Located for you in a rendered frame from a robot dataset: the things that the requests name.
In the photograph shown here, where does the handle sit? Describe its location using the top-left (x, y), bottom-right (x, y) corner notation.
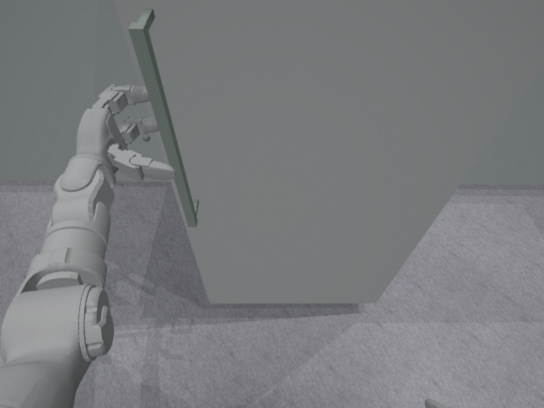
top-left (128, 8), bottom-right (199, 227)

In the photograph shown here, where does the robot left forearm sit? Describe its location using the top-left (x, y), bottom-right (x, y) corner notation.
top-left (0, 154), bottom-right (116, 363)

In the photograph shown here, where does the fridge door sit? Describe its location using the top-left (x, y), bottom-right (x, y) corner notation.
top-left (116, 0), bottom-right (544, 303)

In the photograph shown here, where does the robot left upper arm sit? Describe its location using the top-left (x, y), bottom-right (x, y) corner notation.
top-left (0, 284), bottom-right (114, 408)

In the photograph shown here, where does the robot left hand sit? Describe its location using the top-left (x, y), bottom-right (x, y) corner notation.
top-left (76, 84), bottom-right (176, 181)

